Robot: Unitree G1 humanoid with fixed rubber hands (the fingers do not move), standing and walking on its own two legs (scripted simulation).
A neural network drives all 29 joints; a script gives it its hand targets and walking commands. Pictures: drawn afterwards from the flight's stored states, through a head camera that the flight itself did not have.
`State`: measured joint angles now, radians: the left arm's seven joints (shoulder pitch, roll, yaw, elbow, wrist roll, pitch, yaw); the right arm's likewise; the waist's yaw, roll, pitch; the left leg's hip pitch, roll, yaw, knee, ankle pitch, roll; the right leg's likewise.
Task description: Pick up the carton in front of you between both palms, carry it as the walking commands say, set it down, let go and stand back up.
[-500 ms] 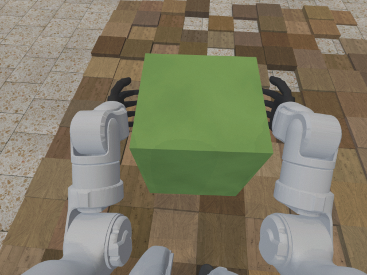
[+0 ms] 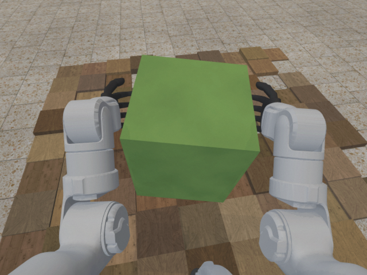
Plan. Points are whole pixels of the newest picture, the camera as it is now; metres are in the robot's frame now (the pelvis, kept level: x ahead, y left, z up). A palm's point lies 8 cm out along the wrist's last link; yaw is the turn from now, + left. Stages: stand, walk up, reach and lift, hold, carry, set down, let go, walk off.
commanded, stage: carry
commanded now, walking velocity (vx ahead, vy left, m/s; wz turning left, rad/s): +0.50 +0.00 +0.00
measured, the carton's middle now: (186, 136) +0.39 -0.04 +0.10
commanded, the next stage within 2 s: none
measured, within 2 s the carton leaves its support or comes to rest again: neither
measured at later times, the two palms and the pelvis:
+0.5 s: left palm (87, 74) +0.60 +0.19 +0.13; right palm (197, 60) +0.64 -0.10 +0.13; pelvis +0.26 +0.00 +0.00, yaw +4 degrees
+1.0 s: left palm (116, 16) +0.90 +0.13 +0.16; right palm (202, 15) +0.91 -0.16 +0.15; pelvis +0.54 -0.01 -0.03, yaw +2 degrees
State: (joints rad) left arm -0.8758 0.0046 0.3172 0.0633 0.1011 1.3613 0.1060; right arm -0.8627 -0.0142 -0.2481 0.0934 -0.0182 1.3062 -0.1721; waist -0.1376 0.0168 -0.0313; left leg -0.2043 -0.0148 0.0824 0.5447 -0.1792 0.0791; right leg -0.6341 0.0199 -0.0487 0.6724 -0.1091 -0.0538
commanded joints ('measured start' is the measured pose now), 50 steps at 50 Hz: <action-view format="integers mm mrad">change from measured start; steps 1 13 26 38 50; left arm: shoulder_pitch -573 -804 -621 -573 -559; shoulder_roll -850 -1205 -1091 -924 -998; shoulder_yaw -496 -671 -763 -639 -495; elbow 93 -73 -146 -69 224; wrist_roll -265 -548 -531 -369 -362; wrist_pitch -37 -96 -142 -49 -67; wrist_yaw -141 -225 -227 -147 -215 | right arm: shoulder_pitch -769 -610 -510 -696 -707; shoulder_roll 1104 1142 1045 1031 1133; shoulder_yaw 613 481 645 657 512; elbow -8 40 -125 -170 108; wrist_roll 503 297 323 473 399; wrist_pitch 7 -33 -86 6 -17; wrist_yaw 306 242 227 286 291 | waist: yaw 118 183 104 63 188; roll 35 -92 -72 114 -323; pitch -449 -489 -619 -466 -515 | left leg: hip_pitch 16 -548 352 362 -522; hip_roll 122 53 201 245 -26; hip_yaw -72 -79 -167 -210 -39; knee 83 511 -98 -135 738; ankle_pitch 485 -213 211 423 -388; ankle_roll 24 -52 72 130 -72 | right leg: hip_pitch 522 690 389 -54 925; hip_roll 41 -287 -153 -46 -386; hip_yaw -87 355 55 21 555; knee -260 -309 174 100 -244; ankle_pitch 293 139 272 -97 187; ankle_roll -27 -169 -6 47 -189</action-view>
